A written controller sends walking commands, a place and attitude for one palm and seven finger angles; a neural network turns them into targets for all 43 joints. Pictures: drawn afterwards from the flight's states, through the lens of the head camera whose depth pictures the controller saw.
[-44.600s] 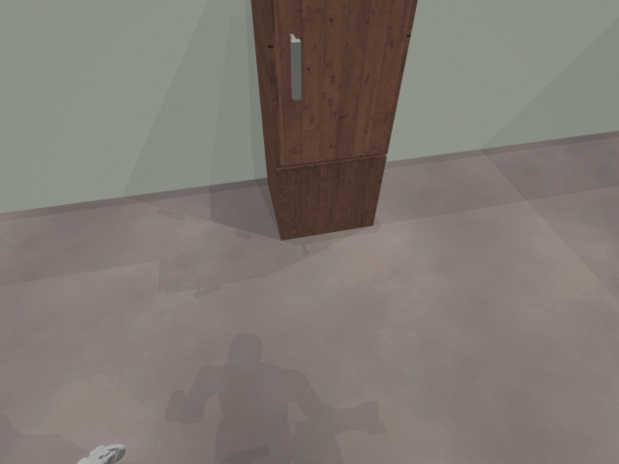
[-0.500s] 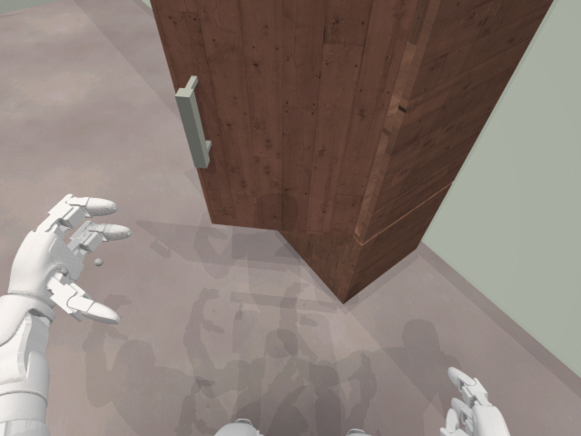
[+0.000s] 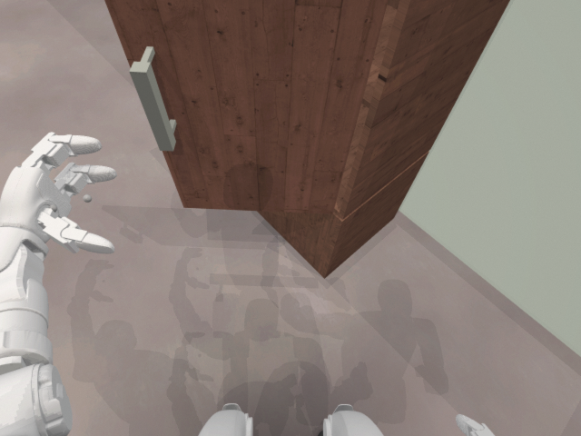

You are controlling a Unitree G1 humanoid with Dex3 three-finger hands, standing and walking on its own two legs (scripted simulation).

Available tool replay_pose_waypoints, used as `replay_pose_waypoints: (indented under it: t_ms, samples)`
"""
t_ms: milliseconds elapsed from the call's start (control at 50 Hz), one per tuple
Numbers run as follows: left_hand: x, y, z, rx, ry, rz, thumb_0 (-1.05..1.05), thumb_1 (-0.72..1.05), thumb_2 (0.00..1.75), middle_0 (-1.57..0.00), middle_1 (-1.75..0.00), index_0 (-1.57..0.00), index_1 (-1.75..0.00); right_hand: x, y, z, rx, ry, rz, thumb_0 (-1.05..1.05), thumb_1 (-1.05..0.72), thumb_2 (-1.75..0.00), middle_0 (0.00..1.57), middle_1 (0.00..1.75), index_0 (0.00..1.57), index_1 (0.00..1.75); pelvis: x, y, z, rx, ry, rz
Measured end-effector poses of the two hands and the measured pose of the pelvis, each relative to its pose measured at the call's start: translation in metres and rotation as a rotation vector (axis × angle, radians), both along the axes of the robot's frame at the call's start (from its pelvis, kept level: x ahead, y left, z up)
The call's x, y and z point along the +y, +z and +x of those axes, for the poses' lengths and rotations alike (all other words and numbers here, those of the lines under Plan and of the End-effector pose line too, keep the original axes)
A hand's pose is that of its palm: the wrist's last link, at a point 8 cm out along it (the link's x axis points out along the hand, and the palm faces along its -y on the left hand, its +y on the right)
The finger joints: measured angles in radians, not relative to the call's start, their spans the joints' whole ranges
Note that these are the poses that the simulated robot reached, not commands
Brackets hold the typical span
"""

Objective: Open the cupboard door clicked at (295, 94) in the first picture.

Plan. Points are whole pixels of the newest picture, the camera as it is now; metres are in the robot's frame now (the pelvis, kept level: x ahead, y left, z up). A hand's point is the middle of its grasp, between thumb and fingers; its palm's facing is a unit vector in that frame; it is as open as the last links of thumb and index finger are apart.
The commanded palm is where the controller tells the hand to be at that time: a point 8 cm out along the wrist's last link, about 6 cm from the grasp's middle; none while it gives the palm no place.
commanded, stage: move the hooked fingers beside the handle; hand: left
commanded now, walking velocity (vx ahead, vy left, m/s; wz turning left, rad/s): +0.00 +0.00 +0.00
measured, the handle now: (158, 101) +0.61 +0.23 +0.07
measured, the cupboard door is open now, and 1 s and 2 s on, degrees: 47 47 47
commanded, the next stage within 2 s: slide the fingers in behind the handle in 1.96 s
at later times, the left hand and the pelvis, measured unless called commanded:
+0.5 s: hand (100, 150) +0.49 +0.28 +0.08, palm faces -0.03 -1.00 -0.01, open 14.0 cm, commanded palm +0.48 +0.33 +0.07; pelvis +0.00 +0.00 -0.02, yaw -1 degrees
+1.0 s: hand (99, 114) +0.55 +0.30 +0.09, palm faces -0.03 -1.00 -0.01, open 14.0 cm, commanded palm +0.55 +0.33 +0.07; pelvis +0.01 +0.02 -0.02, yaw -2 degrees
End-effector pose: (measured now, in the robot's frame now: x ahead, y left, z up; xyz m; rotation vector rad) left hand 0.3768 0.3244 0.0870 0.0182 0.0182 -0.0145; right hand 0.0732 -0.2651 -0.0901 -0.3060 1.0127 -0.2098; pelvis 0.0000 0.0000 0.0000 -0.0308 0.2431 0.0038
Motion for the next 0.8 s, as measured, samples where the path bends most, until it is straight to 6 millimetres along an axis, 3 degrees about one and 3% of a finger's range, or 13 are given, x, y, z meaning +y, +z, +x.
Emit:
replay_pose_waypoints:
  t_ms: [340, 800]
  samples:
    - [0.007, 0.000, 0.064, 0.000, -0.021, -0.015, -0.01, -0.50, 0.30, -0.30, -1.20, -0.30, -1.20, -0.010, -0.010, -0.037, 0.177, -0.066, -0.045, 0.01, -0.90, -0.90, 0.20, 0.30, 0.21, 0.30, 0.001, -0.012, 0.000, 0.085, -0.009, -0.016]
    - [0.023, 0.001, 0.131, 0.030, -0.014, -0.014, -0.01, -0.50, 0.30, -0.30, -1.20, -0.30, -1.20, 0.009, -0.009, -0.088, 0.384, -0.158, -0.056, 0.00, -0.90, -0.90, 0.20, 0.30, 0.21, 0.30, 0.013, -0.020, 0.005, 0.175, -0.021, -0.048]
